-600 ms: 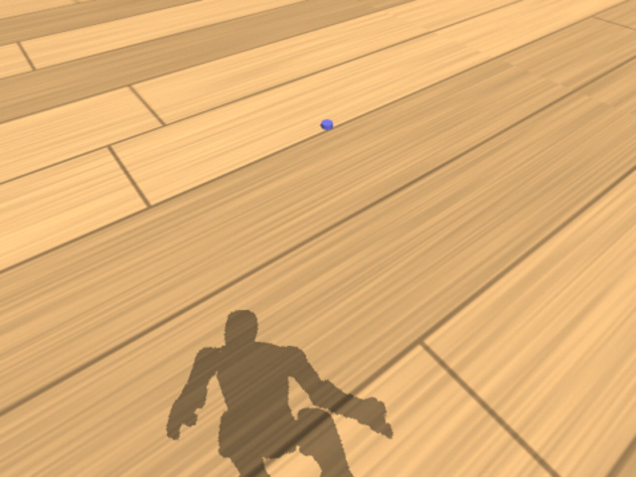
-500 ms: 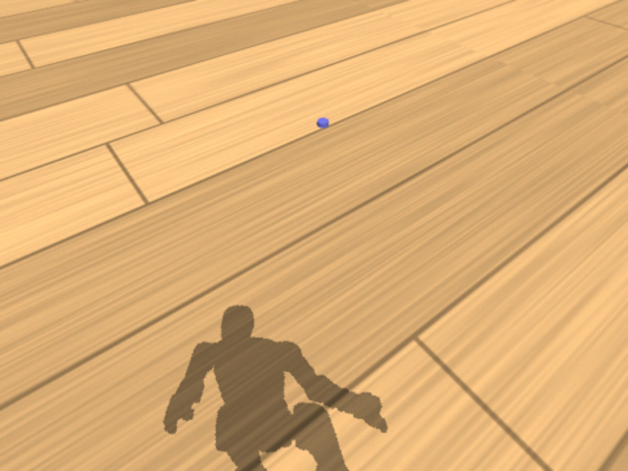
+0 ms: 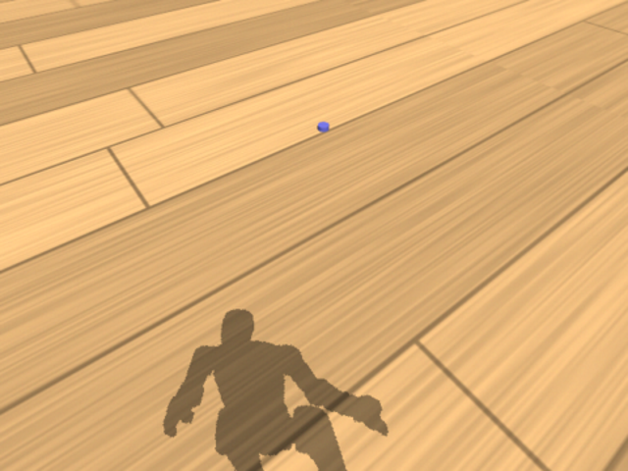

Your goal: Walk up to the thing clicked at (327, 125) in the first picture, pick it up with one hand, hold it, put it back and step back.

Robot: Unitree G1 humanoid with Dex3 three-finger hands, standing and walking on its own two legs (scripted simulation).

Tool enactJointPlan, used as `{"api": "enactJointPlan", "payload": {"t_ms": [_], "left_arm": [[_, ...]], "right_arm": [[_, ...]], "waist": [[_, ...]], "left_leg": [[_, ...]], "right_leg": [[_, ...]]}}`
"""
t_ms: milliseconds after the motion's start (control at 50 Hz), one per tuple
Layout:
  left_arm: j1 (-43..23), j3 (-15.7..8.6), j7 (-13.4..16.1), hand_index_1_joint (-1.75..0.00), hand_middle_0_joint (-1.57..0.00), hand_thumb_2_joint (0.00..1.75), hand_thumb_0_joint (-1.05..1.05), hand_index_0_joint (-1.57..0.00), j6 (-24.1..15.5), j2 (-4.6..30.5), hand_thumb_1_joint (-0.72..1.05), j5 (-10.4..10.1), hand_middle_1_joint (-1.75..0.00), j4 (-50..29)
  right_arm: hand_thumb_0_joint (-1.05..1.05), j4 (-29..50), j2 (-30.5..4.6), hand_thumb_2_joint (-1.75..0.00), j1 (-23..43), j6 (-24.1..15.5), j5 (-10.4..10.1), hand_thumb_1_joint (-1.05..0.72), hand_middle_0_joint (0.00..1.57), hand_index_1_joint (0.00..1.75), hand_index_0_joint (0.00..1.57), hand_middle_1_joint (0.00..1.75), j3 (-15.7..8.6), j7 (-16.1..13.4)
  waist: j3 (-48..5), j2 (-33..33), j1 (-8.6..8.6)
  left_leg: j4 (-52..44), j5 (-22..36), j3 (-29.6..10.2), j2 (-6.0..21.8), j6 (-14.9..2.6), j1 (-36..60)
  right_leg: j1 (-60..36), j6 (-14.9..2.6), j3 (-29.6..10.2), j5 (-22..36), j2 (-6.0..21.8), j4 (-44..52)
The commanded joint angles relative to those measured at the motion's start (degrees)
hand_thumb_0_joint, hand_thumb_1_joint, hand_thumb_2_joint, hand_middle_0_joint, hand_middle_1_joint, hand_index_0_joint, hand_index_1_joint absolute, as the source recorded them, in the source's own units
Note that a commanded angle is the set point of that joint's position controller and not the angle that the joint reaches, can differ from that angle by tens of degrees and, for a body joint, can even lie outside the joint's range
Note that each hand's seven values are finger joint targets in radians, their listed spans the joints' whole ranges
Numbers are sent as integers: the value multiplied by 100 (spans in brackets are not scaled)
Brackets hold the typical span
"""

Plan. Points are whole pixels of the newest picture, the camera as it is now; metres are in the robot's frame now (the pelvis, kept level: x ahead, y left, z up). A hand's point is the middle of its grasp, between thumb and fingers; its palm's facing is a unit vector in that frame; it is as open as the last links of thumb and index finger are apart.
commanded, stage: stand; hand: left
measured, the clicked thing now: (323, 126) +2.03 -0.05 -0.77
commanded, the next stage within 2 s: walk up in 0.52 s
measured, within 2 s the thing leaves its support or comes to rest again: neither
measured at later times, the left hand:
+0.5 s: hand out of the picture +0.07 +0.25 -0.16, palm faces -0.03 -0.94 -0.34, open 7.3 cm
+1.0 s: hand (198, 319) +0.41 +0.22 -0.14, palm faces -0.38 -0.77 -0.52, open 7.4 cm
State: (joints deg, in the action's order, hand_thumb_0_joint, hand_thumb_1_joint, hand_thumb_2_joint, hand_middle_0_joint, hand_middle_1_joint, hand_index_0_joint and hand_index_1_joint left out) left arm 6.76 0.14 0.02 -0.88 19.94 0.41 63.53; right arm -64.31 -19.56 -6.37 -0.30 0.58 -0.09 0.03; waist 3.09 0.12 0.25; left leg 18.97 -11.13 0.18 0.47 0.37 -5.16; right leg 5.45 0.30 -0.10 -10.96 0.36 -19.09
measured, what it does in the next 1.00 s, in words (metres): walks ahead, turning right: right foot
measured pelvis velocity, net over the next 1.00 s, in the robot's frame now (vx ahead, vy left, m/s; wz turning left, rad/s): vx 0.15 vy -0.01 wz -0.42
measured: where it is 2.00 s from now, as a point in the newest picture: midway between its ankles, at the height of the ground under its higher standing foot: (322, 332)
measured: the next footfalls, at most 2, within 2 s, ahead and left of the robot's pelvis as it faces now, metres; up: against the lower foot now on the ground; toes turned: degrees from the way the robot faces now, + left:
right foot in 0.96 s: +0.21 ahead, -0.19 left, +0.00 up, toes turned -33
left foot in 1.34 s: +0.61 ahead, +0.06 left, +0.00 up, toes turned -37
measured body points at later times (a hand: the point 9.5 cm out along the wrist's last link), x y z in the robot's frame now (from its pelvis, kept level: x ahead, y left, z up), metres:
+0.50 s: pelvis +0.00 +0.00 +0.00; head +0.01 +0.00 +0.45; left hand +0.07 +0.30 -0.13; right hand +0.07 -0.30 -0.13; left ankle -0.01 +0.12 -0.75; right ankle +0.00 -0.12 -0.75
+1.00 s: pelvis +0.15 -0.01 -0.05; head +0.15 -0.04 +0.40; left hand +0.43 +0.26 -0.10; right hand +0.03 -0.34 -0.17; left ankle +0.00 +0.15 -0.72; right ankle +0.18 -0.17 -0.75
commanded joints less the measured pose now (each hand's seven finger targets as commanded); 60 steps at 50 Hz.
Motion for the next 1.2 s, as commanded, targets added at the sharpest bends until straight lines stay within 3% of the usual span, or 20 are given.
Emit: {"api": "enactJointPlan", "payload": {"t_ms": [0, 480, 500, 520, 560, 600, 640, 660, 680, 720, 760, 860, 900, 920, 940, 960, 980, 1020, 1080, 1180], "left_arm": [[-209, -221, 59, -30, -20, 90, 0, -20, -91, 1174, 90, 2, -30, -323], [-133, -222, 63, -30, -20, 90, 0, -20, -100, 1218, 90, 11, -30, -296], [616, -604, -142, -30, -20, 90, 0, -20, -107, 2197, 90, 40, -30, -645], [354, -585, -214, -30, -20, 90, 0, -20, -122, 2155, 90, 30, -30, -712], [-377, -673, -222, -30, -20, 90, 0, -20, -205, 2040, 90, 58, -30, -1035], [-561, -649, -190, -30, -20, 90, 0, -20, -247, 2010, 90, 41, -30, -1130], [-979, -533, -154, -30, -20, 90, 0, -20, -211, 1750, 90, 104, -30, -1364], [-977, -416, -131, -30, -20, 90, 0, -20, -243, 1202, 90, 88, -30, -1483], [-903, -488, -64, -30, -20, 90, 0, -20, -264, 1499, 90, 87, -30, -1542], [-685, -473, -187, -30, -20, 90, 0, -20, -339, 1776, 90, -5, -30, -1180], [-106, -542, -355, -30, -20, 90, 0, -20, -301, 1800, 90, -81, -30, -1030], [-586, -513, -389, -30, -20, 90, 0, -20, -342, 1606, 90, -130, -30, -1377], [337, -601, -301, -30, -20, 90, 0, -20, -320, 1744, 90, -142, -30, -1168], [1424, -729, -219, -30, -20, 90, 0, -20, -306, 1930, 90, -143, -30, -866], [2602, -930, -83, -30, -20, 90, 0, -20, -304, 2360, 90, -91, -30, -628], [3097, -1098, 61, -30, -20, 90, 0, -20, -247, 2964, 90, -71, -30, -657], [2573, -1019, 158, -30, -20, 90, 0, -20, -242, 3001, 90, -101, -30, -966], [1382, -897, 262, -30, -20, 90, 0, -20, -293, 2736, 90, -120, -30, -1446], [349, -733, 282, -30, -20, 90, 0, -20, -540, 2432, 90, -171, -30, -1702], [212, -816, 290, -30, -20, 90, 0, -20, -733, 2779, 90, -89, -30, -1799]], "right_arm": [[0, 337, -1230, -90, 224, -140, -21, -90, 20, 30, 20, 30, -206, -57], [0, 351, -1255, -90, 204, -138, -20, -90, 20, 30, 20, 30, -215, -59], [0, 1247, -2233, -90, 570, -294, 186, -90, 20, 30, 20, 30, -802, 246], [0, 1238, -2067, -90, 617, -269, 235, -90, 20, 30, 20, 30, -778, 363], [0, 1441, -1554, -90, 243, -245, 197, -90, 20, 30, 20, 30, -709, 508], [0, 1479, -1477, -90, -249, -217, 161, -90, 20, 30, 20, 30, -782, 552], [0, 1295, -1695, -90, -1220, -230, 101, -90, 20, 30, 20, 30, -892, 522], [0, 1266, -2208, -90, -1488, -244, 193, -90, 20, 30, 20, 30, -1085, 422], [0, 1625, -2454, -90, -269, -301, 143, -90, 20, 30, 20, 30, -1100, 430], [0, 1790, -1824, -90, 69, -397, 133, -90, 20, 30, 20, 30, -861, 450], [0, 1896, -1920, -90, 442, -456, 178, -90, 20, 30, 20, 30, -885, 448], [0, 1959, -2001, -90, -151, -333, 219, -90, 20, 30, 20, 30, -898, 583], [0, 2183, -2091, -90, 137, -282, 219, -90, 20, 30, 20, 30, -933, 568], [0, 2301, -2086, -90, 241, -262, 226, -90, 20, 30, 20, 30, -927, 547], [0, 2440, -1905, -90, 95, -274, 234, -90, 20, 30, 20, 30, -837, 542], [0, 2756, -1634, -90, 189, -311, 103, -90, 20, 30, 20, 30, -716, 592], [0, 2892, -1850, -90, 484, -302, 83, -90, 20, 30, 20, 30, -713, 629], [0, 2775, -2044, -90, 869, -304, 95, -90, 20, 30, 20, 30, -720, 669], [0, 2478, -1961, -90, -157, -135, 204, -90, 20, 30, 20, 30, -722, 778], [0, 2572, -1990, -90, -381, 105, 267, -90, 20, 30, 20, 30, -853, 1049]], "waist": [[-281, -43, -28], [-437, 10, -33], [-667, -515, -84], [-218, -241, 95], [9, 644, 389], [-131, 1108, 676], [-421, 269, 1308], [-725, -1732, 1432], [-252, -1695, 793], [-106, -283, 518], [8, -671, 142], [184, -652, 458], [-239, -566, -138], [-755, -247, -681], [-1343, 441, -1224], [-1455, 1760, -1345], [-1608, 1226, -1115], [-475, -8, -644], [303, 271, 313], [44, 1016, 416]], "left_leg": [[-327, 696, -521, 664, -170, -100], [-281, 891, -525, 688, -179, 48], [1066, -2352, -70, 490, -401, 362], [1401, -2887, -139, 277, -514, 40], [2020, -1888, -566, 122, -500, -449], [1587, -1376, -444, -43, -485, 41], [-490, -1816, -248, -52, -708, 2699], [-1318, -2784, -2234, 1718, -1033, 3419], [-1220, -2938, -2838, 2749, -1594, 2043], [-1175, -2137, -1848, 2089, -1298, 945], [-1083, -1913, -886, 1668, -1078, 969], [-409, -352, 329, 1260, -746, 613], [872, 1557, 1067, 952, -451, -356], [2406, 2384, 1293, 709, -297, -1085], [4245, 1897, 1135, 367, -109, -2441], [5661, -1205, 590, -346, 157, -4456], [6096, -2092, -823, 25, 197, -4853], [5742, -1317, -1110, 685, 94, -4745], [4350, -759, -743, 925, -48, -3066], [3285, 133, -87, 777, 85, -2014]], "right_leg": [[56, -174, -518, 801, 677, 333], [-5, -180, -516, 985, 704, 280], [1228, -657, -1878, -2165, 905, 171], [2065, -694, -2372, -3183, 1054, 505], [2420, -940, -3168, -3227, 1275, 462], [2626, -670, -2728, -2359, 977, 672], [4483, 47, -1118, -1906, 4, -191], [5392, 49, -81, -2117, -601, -2480], [5244, -23, -84, -1942, 314, -3525], [3972, -80, -213, -1209, 657, -3374], [3606, -38, 23, -878, 844, -3130], [2576, -163, 891, -214, 611, -1950], [666, -324, 1501, -202, 155, -1731], [-808, -454, 1539, -54, 3, -1593], [-2486, -684, 858, -832, 131, -1521], [-3433, -1503, -2790, -1704, 1874, -590], [-2944, -2000, -4803, -2844, 2635, 279], [-1421, -1741, -3593, -2858, 2288, 515], [1445, -1046, -1863, -2476, 1550, 798], [2784, -996, -940, -2462, 1086, 702]]}}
